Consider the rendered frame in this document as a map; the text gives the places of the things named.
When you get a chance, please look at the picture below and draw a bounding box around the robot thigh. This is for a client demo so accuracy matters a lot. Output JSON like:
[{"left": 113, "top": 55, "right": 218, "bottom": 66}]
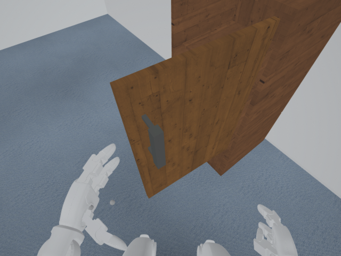
[
  {"left": 122, "top": 237, "right": 157, "bottom": 256},
  {"left": 197, "top": 242, "right": 230, "bottom": 256}
]

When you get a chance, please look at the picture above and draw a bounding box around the handle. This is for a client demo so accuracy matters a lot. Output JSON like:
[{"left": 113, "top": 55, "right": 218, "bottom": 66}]
[{"left": 142, "top": 114, "right": 166, "bottom": 169}]

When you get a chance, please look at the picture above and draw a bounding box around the left robot thigh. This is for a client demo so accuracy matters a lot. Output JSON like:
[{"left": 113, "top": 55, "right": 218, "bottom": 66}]
[{"left": 122, "top": 237, "right": 157, "bottom": 256}]

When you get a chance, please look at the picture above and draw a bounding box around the robot left forearm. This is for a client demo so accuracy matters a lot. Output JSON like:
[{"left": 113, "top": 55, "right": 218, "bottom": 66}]
[{"left": 37, "top": 225, "right": 85, "bottom": 256}]

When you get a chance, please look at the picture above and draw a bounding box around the robot left hand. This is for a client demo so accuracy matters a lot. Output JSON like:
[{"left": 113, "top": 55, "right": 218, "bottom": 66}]
[{"left": 59, "top": 143, "right": 127, "bottom": 251}]

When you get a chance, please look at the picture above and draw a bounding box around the cupboard door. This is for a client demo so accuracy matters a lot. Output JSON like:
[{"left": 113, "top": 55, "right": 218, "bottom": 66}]
[{"left": 110, "top": 16, "right": 280, "bottom": 198}]

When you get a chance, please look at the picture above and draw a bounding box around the robot right hand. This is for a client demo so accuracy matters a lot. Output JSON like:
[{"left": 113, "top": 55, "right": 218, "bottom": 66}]
[{"left": 254, "top": 204, "right": 298, "bottom": 256}]

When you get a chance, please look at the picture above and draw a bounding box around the right robot thigh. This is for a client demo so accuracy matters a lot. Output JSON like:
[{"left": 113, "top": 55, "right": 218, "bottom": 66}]
[{"left": 197, "top": 242, "right": 230, "bottom": 256}]

